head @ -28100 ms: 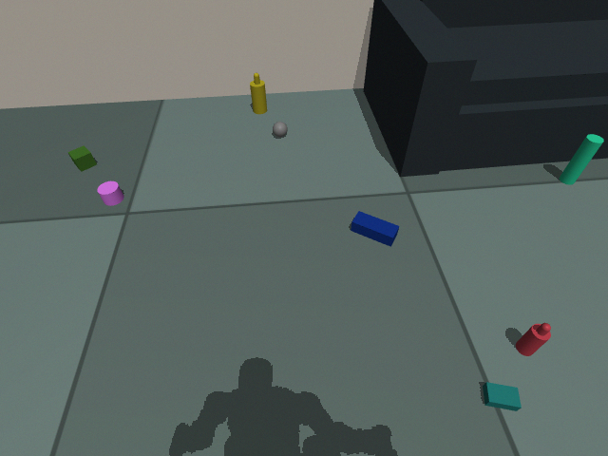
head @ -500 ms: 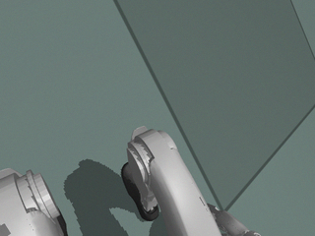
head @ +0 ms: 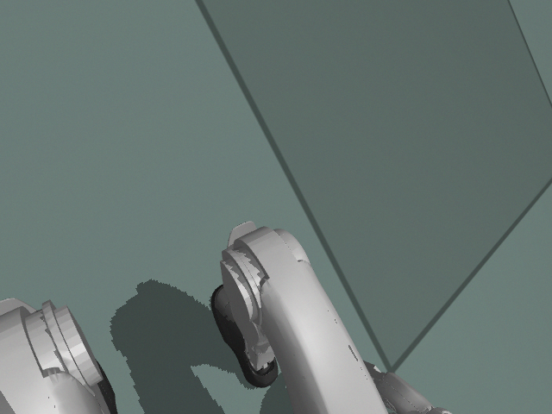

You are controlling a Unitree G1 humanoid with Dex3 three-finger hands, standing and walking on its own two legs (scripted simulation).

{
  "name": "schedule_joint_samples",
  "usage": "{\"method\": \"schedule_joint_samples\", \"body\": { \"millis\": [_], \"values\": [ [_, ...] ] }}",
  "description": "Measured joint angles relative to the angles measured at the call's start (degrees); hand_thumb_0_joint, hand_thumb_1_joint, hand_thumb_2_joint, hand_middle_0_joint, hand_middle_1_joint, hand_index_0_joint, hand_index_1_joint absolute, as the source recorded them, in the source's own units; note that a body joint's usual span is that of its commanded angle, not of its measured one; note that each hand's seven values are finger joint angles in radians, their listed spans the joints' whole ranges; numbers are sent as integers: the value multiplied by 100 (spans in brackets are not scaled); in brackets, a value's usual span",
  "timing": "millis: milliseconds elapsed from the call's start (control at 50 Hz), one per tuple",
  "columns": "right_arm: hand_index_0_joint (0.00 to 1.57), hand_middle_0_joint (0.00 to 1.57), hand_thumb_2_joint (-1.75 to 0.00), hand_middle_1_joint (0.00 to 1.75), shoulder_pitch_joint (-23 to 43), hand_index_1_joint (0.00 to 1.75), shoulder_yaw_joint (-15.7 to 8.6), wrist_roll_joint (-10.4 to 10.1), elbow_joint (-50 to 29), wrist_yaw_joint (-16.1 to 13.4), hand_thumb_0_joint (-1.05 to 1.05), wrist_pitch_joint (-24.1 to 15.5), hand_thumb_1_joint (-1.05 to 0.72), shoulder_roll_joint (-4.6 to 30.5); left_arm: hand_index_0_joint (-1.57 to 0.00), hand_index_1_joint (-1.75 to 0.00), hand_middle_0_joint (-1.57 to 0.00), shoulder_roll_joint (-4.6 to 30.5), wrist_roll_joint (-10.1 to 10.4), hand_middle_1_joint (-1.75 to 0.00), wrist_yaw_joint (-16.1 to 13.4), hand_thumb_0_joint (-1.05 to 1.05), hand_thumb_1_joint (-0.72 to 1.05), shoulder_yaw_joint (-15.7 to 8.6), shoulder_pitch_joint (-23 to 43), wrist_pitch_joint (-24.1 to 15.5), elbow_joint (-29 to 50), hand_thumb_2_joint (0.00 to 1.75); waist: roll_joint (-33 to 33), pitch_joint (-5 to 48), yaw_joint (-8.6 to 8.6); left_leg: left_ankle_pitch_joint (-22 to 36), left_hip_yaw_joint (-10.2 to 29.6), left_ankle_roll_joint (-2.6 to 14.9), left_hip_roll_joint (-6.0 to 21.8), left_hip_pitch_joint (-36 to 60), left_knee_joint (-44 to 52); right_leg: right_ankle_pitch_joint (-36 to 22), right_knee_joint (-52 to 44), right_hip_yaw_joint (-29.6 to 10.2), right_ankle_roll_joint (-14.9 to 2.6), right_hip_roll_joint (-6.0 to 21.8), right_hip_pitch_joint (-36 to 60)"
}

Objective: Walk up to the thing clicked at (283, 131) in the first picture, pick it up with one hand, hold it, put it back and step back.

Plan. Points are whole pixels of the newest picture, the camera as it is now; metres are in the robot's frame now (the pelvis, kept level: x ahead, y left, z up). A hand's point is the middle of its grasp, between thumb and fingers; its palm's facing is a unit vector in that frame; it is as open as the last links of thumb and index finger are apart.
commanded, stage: settle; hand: left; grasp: from above
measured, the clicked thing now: out of the picture +0.46 +0.32 -0.27
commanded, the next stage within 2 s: lift in 0.76 s
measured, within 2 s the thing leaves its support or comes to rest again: leaves its support in 0.18 s
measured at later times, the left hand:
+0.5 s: hand out of the picture +0.45 +0.33 -0.18, palm faces -0.39 -0.13 -0.91, open 10.3 cm
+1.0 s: hand out of the picture +0.44 +0.33 -0.11, palm faces -0.43 -0.12 -0.89, open 10.4 cm
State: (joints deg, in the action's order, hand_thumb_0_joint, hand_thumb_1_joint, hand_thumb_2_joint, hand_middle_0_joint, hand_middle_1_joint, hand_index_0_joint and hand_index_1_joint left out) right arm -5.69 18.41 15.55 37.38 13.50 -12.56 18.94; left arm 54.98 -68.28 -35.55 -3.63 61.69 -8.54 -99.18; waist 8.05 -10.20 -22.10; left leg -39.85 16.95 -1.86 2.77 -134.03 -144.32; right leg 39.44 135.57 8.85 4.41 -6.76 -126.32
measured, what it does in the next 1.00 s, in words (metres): stands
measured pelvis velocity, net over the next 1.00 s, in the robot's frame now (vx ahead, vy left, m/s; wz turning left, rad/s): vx -0.01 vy -0.01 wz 0.12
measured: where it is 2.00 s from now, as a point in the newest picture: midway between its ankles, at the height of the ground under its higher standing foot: (185, 389)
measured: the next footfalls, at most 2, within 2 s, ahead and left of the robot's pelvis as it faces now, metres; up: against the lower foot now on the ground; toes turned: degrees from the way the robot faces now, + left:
none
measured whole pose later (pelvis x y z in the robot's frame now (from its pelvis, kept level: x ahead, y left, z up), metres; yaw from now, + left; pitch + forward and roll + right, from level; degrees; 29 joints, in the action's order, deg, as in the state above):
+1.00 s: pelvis -0.01 -0.01 +0.03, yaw +7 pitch +33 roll -8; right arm -11.0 5.9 6.5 38.3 6.8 0.4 17.1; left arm 40.8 -66.1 -13.5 -0.3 56.2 -4.6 -75.0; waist -0.5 2.5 -13.6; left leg -35.8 10.0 -1.7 1.5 -132.4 -134.7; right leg 38.9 131.2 4.1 2.7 -3.4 -126.0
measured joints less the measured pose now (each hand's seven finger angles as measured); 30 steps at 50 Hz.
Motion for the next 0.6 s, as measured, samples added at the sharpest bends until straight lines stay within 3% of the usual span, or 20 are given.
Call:
{"method": "schedule_joint_samples", "body": {
  "millis": [180, 340, 480, 600],
  "values": [
    [20, 20, -90, 30, -88, 30, -119, -75, 32, 1, 0, 117, -92, -14, -67, -65, -60, -266, 10, -71, 270, 0, -6, -61, -247, 36, 585, 52, -87, 153, 142, -27, -37, -28, -7, -20, 58, 46, -13, -20, -43, 32, -38],
    [20, 20, -90, 30, -94, 30, -481, -251, 107, 32, 0, 260, -92, -60, -69, -64, -63, -681, 20, -69, 468, 0, -8, -79, -506, 262, 1156, 51, -316, 556, 343, -8, -138, -30, -33, -108, 123, 87, 3, -90, -80, 87, -139],
    [20, 20, -90, 30, -108, 30, -840, -517, 150, 30, 0, 446, -92, -104, -70, -64, -63, -1044, 183, -68, 955, -1, -9, 131, -542, 483, 1577, 52, -571, 907, 574, 56, -330, -1, -45, -152, 246, 107, 9, -237, -82, 146, -217],
    [20, 20, -90, 30, -137, 30, -998, -688, 113, -76, 0, 696, -92, -150, -69, -66, -62, -1244, 290, -69, 1452, -1, -9, 265, -507, 530, 1814, 55, -724, 1041, 727, 127, -469, 24, -58, -80, 389, 98, -44, -341, -86, 195, -166]
  ]
}}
